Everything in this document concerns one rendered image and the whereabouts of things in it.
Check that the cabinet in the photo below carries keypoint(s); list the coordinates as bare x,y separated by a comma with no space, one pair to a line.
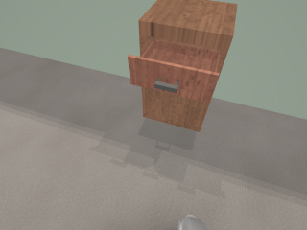
205,24

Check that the drawer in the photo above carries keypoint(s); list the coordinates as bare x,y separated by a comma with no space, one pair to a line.
194,68

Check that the right robot thigh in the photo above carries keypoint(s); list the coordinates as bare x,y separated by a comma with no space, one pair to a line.
191,223

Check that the handle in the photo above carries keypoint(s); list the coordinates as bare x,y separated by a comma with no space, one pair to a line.
166,86

